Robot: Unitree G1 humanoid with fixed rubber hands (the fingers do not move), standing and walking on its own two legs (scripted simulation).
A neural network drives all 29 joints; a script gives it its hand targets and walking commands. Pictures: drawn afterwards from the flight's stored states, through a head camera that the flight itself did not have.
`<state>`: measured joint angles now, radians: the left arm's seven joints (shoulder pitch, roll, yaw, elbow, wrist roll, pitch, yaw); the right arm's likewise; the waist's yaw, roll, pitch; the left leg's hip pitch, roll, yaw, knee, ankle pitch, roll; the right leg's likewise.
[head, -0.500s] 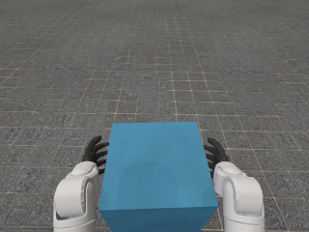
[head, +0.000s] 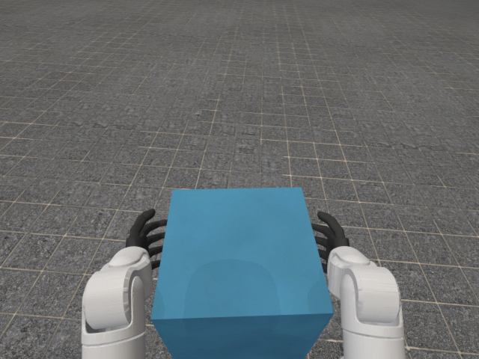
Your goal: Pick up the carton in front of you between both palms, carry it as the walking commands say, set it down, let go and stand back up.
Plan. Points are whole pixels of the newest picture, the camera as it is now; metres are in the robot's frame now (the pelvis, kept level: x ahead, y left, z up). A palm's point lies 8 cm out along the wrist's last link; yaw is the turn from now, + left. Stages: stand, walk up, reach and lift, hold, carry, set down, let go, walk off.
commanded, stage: carry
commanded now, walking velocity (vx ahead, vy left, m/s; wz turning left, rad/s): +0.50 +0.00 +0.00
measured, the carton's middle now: (238, 281) +0.27 +0.01 +0.02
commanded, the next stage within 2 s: none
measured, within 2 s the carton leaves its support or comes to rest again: neither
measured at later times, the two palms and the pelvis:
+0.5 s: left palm (185, 150) +0.55 +0.12 +0.09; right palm (315, 155) +0.55 -0.18 +0.08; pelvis +0.28 -0.04 +0.01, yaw +3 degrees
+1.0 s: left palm (191, 116) +0.70 +0.13 +0.09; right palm (305, 123) +0.69 -0.17 +0.08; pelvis +0.42 -0.02 +0.02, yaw +0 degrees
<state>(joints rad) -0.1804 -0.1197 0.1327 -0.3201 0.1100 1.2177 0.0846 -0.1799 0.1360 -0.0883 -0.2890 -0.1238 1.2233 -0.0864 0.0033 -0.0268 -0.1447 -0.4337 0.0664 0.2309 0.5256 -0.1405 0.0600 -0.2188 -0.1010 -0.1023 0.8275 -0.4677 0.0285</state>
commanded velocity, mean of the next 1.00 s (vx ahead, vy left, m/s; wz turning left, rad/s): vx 0.11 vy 0.00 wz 0.00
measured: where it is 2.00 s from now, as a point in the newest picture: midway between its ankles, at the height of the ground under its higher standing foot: (238, 357)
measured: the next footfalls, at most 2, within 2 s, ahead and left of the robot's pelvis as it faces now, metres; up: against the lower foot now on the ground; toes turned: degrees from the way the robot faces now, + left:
right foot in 0.36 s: +0.44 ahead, -0.13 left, +0.00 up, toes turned +5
left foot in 0.60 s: +0.41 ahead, +0.08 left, +0.00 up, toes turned -8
